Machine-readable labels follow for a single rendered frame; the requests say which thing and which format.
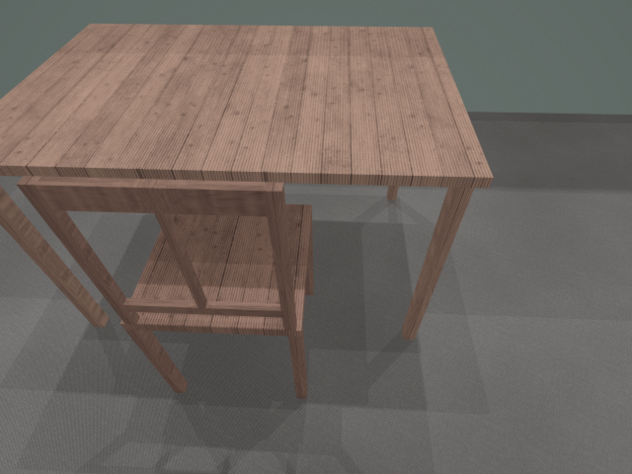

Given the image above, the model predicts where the table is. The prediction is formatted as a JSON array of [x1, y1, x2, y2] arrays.
[[0, 24, 494, 340]]

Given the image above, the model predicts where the chair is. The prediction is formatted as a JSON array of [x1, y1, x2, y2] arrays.
[[17, 176, 314, 399]]

